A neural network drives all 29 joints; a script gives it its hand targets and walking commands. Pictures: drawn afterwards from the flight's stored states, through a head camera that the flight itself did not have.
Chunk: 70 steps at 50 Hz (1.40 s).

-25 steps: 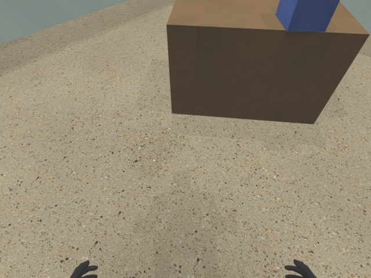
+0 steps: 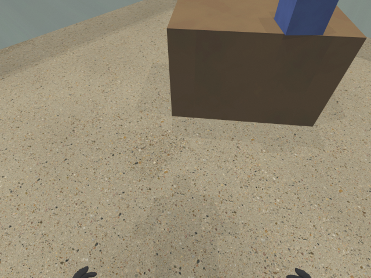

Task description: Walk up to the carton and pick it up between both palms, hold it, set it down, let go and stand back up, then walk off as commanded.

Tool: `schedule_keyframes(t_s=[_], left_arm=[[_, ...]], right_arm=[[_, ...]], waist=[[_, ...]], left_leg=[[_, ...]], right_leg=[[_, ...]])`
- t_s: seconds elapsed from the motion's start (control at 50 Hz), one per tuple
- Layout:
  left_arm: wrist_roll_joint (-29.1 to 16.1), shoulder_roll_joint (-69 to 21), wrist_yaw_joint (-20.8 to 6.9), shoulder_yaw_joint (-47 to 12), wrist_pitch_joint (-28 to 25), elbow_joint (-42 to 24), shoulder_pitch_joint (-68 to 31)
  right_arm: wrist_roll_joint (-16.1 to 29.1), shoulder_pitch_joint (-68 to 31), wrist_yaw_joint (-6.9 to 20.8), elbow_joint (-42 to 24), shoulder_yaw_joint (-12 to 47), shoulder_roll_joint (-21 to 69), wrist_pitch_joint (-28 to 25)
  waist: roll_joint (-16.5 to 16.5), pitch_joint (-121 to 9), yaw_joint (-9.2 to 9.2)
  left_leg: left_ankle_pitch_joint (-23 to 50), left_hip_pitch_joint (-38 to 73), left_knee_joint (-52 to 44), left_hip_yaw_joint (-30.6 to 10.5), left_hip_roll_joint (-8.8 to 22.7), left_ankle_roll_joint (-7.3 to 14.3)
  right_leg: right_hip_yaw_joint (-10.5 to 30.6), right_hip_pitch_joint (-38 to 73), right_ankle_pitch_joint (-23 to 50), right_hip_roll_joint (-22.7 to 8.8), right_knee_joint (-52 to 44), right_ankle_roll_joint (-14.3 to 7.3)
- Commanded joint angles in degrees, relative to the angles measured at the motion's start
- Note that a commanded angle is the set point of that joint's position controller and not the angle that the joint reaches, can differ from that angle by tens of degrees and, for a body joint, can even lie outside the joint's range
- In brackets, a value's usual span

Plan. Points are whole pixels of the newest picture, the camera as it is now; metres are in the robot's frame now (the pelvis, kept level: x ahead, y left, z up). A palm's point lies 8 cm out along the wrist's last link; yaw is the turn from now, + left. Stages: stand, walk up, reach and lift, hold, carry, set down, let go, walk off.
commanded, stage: stand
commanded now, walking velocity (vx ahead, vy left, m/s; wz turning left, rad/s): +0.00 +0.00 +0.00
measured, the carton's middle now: (303, 7) +1.39 -0.67 +0.03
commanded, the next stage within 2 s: walk up in 0.06 s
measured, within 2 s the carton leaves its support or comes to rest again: neither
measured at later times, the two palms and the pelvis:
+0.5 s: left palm out of the picture +0.14 +0.26 -0.10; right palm out of the picture +0.08 -0.37 -0.09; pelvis +0.03 -0.05 +0.00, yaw -2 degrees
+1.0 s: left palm (123, 242) +0.23 +0.16 -0.10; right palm out of the picture +0.23 -0.48 -0.08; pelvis +0.18 -0.15 +0.01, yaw -5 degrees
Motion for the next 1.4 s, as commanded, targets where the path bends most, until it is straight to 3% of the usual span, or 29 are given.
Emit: schedule_keyframes(t_s=[0.0, 0.22, 0.24, 0.26, 0.28, 0.3, 0.34, 0.38, 0.48, 0.52, 0.54, 0.56, 0.58, 0.6, 0.62, 0.64, 0.66, 0.72, 0.86, 0.98, 1.02, 1.06, 1.08, 1.1, 1.12, 1.14, 1.18, 1.22, 1.38], left_arm=[[-0.4, 14.47, 0.37, 2.02, -1.77, -1.27, -4.8], [-0.56, 14.49, 0.39, 1.87, -1.67, 0.39, -5.44], [2.53, 20.56, -2.6, 4.0, -0.83, -4.59, -2.83], [2.8, 19.11, -3.79, 4.5, -0.32, -5.47, -6.3], [3.38, 17.57, -4.29, 4.21, -0.02, -7.76, -10.51], [3.47, 18.3, -4.35, 4.26, -0.17, -7.99, -10.38], [2.8, 19.11, -5.21, 4.76, -0.31, -6.08, -6.21], [2.16, 18.51, -6.64, 5.12, 0.01, -5.32, -4.5], [1.41, 18.92, -7.97, 5.7, 0.53, -5.9, -4.66], [0.94, 19.43, -7.78, 6.13, 0.19, -4.29, 0.05], [0.77, 19.51, -7.43, 6.54, -0.03, -2.36, 5.42], [0.71, 20.87, -6.7, 7.74, -0.39, 0.99, 13.24], [1.51, 24.59, -5.43, 9.14, -1.03, 2.26, 19.51], [1.83, 27.57, -4.39, 9.04, -1.42, 0.14, 17.89], [0.53, 29.91, -3.9, 9.2, -1.57, -2.99, 12.48], [-0.17, 28.68, -3.39, 9.0, -1.77, -4.21, 6.97], [-0.03, 26.87, -3.21, 8.63, -1.93, -4.16, 5.63], [-0.37, 23.17, -3.39, 6.72, -2.19, -4.8, 7.18], [0.08, 22.97, -3.71, 6.42, -2.1, -5.2, 9.48], [0.4, 22.4, -3.34, 5.58, -1.53, -4.8, 13.08], [0.34, 21.92, -3.25, 5.03, -1.03, -5.83, 10.53], [-0.32, 21.34, -3.2, 4.31, -0.57, -7.14, 5.93], [-0.48, 18.89, -3.36, 3.47, -0.63, -7.25, 6.55], [-0.43, 15.51, -3.22, 2.84, -0.95, -7.71, 7.73], [-0.03, 15.72, -3.22, 3.22, -1.11, -8.11, 8.61], [0.19, 22.73, -3.12, 4.59, -0.6, -6.84, 6.73], [0.15, 22.42, -4.09, 4.75, -0.22, -4.7, 7.21], [0.59, 20.73, -5.31, 4.84, 0.49, -2.69, 8.78], [1.18, 21.23, -6.98, 5.26, 1.28, -4.51, 0.63]], right_arm=[[-0.74, -4.1, -0.56, -1.02, -1.97, -14.62, -2.44], [-0.78, -4.31, -0.63, 0.37, -1.84, -14.99, -2.39], [-1.37, 4.05, -1.01, -1.18, -4.93, -23.79, -4.51], [-1.98, 9.69, -1.32, 0.26, -6.43, -27.37, -5.41], [-2.37, 11.4, -1.72, 0.05, -7.52, -30.04, -6.13], [-1.99, 10.75, -2.24, -0.14, -7.53, -29.64, -6.84], [-1.9, 8.3, -2.33, -0.96, -7.18, -26.98, -7.28], [-2.24, 6.46, -2.04, -2.21, -7.04, -25.89, -7.1], [-2.42, 0.43, -1.99, -3.6, -7.46, -27.88, -6.76], [-2.29, -4.41, -1.8, -4.21, -6.94, -27.78, -6.54], [-2.15, -8.0, -1.69, -4.52, -6.52, -27.56, -6.2], [-2.86, -7.22, -1.67, -3.9, -5.52, -24.6, -5.54], [-2.75, -3.68, -1.37, -3.51, -3.48, -18.88, -4.97], [-2.01, -3.07, -1.39, -5.08, -0.7, -13.65, -4.95], [-0.32, -2.5, -1.73, -5.96, -2.25, -18.82, -5.15], [0.13, -2.03, -1.62, -4.29, -2.96, -23.2, -5.06], [0.44, -0.14, -1.27, -2.54, -2.8, -25.07, -4.83], [-0.26, 2.38, -0.59, -0.22, -2.18, -23.89, -4.04], [-0.11, -2.6, -0.15, -1.34, -2.59, -23.59, -3.3], [-0.07, -6.55, -0.48, -3.87, -1.82, -21.06, -4.43], [0.22, -3.66, -0.82, -3.15, -1.82, -20.36, -4.98], [0.11, 7.02, -1.69, 0.33, -2.69, -20.59, -5.45], [-0.4, 13.59, -2.29, 1.89, -3.9, -22.85, -5.73], [-1.3, 19.57, -2.79, 2.36, -5.33, -27.11, -6.17], [-1.07, 18.86, -3.03, 0.59, -5.99, -32.32, -6.53], [0.53, 14.43, -2.84, 0.07, -6.4, -33.41, -6.51], [-0.04, 8.05, -2.69, -1.28, -4.58, -28.37, -6.37], [-0.32, 5.46, -2.38, -1.65, -3.57, -26.64, -6.47], [-0.76, 3.69, -2.51, -2.11, -5.5, -30.43, -6.33]], waist=[[-1.27, -3.32, -0.17], [-1.2, -2.57, -0.1], [-4.95, -5.61, -2.04], [1.81, -1.5, -5.52], [8.49, 2.45, -7.44], [1.02, 3.64, -6.21], [-1.33, -0.42, -3.61], [5.1, -2.19, -3.1], [8.63, -1.35, -1.01], [9.11, -2.5, 2.16], [7.15, -3.4, 5.84], [-1.12, -5.26, 9.41], [-17.88, -4.93, 12.48], [-28.48, -0.96, 10.86], [-24.18, -0.44, 8.22], [-12.57, 0.2, 4.67], [-6.72, -0.02, 2.97], [-7.55, -1.02, 1.8], [-4.79, 3.99, 3.58], [-6.39, 2.47, 5.46], [-7.22, 0.62, 4.13], [-4.42, -2.93, -1.6], [0.76, -6.33, -4.81], [8.81, -10.18, -7.31], [12.97, -10.31, -5.77], [5.71, -7.6, -5.19], [1.48, -2.47, -1.63], [4.03, -2.15, -0.2], [6.84, -0.19, -1.73]], left_leg=[[7.53, 1.4, -11.56, -7.55, 5.07, 3.95], [7.46, 1.37, -12.23, -7.88, 5.21, 3.9], [-23.38, 8.28, -13.57, -14.05, 8.45, 9.07], [-37.09, 16.04, -22.46, -25.83, 14.81, 12.53], [-37.74, 17.86, -30.25, -36.47, 24.73, 15.81], [-31.83, 17.12, -29.78, -37.41, 26.66, 16.93], [-23.17, 16.05, -26.34, -28.92, 22.28, 14.58], [-20.1, 13.21, -25.55, -20.87, 18.9, 13.22], [-19.66, 3.69, -23.43, -13.77, 18.96, 12.78], [-17.76, -2.22, -20.17, -8.98, 17.66, 10.87], [-16.02, -7.85, -15.06, -4.44, 16.12, 9.14], [-12.24, -12.09, -0.53, -0.01, 12.42, 7.2], [-7.9, -18.45, 24.17, 6.1, 5.89, 4.53], [-17.35, -31.62, 38.34, 0.95, -1.54, 2.97], [-13.44, -32.48, 38.82, -6.23, -2.47, 2.88], [-7.4, -30.04, 37.68, -6.31, 1.38, 2.45], [-2.15, -28.56, 32.99, -3.13, 4.83, 2.14], [2.53, -21.01, 23.03, -0.58, 5.87, 1.52], [6.96, -23.12, 15.41, 0.15, 5.27, 0.08], [4.91, -18.47, 1.25, 4.05, 2.95, 1.36], [6.97, -8.3, -3.62, 6.57, 1.1, 2.1], [12.54, 10.81, -10.07, 9.0, -1.67, 3.06], [11.38, 20.54, -10.93, 7.01, -0.45, 4.56], [-1.22, 28.27, -12.99, -10.72, 9.89, 9.08], [-12.52, 27.06, -22.83, -40.29, 24.21, 13.78], [-21.97, 19.82, -26.01, -42.03, 26.31, 16.12], [-18.24, 13.18, -23.47, -27.55, 20.65, 13.04], [-12.79, 6.61, -23.59, -18.36, 16.64, 10.76], [-13.46, 3.16, -21.25, -14.12, 18.51, 14.16]], right_leg=[[7.69, 1.91, 6.9, -5.83, -12.05, -3.89], [8.08, 1.98, 6.68, -5.92, -12.64, -3.75], [10.56, -9.24, -19.0, -2.84, -6.18, -5.96], [6.88, -24.47, -22.88, -0.74, 4.62, -4.21], [4.38, -33.51, -12.83, -1.11, 19.36, -2.35], [8.82, -35.1, -9.16, -3.2, 21.72, -2.1], [7.86, -30.14, -4.58, -5.2, 22.14, -1.22], [5.15, -26.29, -2.83, -5.27, 19.32, -0.11], [2.09, -17.62, -0.11, -6.76, 10.26, -0.46], [0.0, -6.94, 1.21, -6.12, 5.19, -1.19], [-2.71, 3.44, 3.92, -5.03, -0.03, -1.38], [-2.89, 13.49, 1.38, -2.1, -3.56, -0.16], [6.37, 17.13, -13.16, -1.81, -13.02, -0.39], [28.31, 13.48, -20.85, -9.81, -20.65, -2.74], [48.04, 8.36, -26.71, -16.36, -36.45, -5.53], [46.52, 7.55, -25.73, -17.05, -36.07, -4.9], [36.55, 9.33, -19.26, -15.38, -30.75, -3.78], [23.23, 7.05, -10.29, -9.49, -27.1, -3.92], [20.02, 8.95, -9.79, -8.95, -29.79, -4.65], [14.94, 16.44, 26.97, -8.69, -20.24, -7.29], [12.55, 12.44, 32.82, -8.32, -16.3, -7.72], [8.71, 3.92, 34.7, -6.64, -4.71, -7.37], [5.91, -0.86, 30.32, -3.43, 7.2, -6.33], [4.58, -11.16, 17.29, 0.47, 22.31, -4.32], [7.95, -22.07, -10.61, 6.88, 31.55, -2.12], [11.11, -21.15, -10.7, 2.88, 34.86, -2.54], [9.45, -21.96, -4.38, -1.04, 31.63, -2.53], [8.15, -18.0, -1.6, -2.46, 26.06, -1.62], [3.85, -21.36, 3.72, -6.89, 14.09, 0.9]])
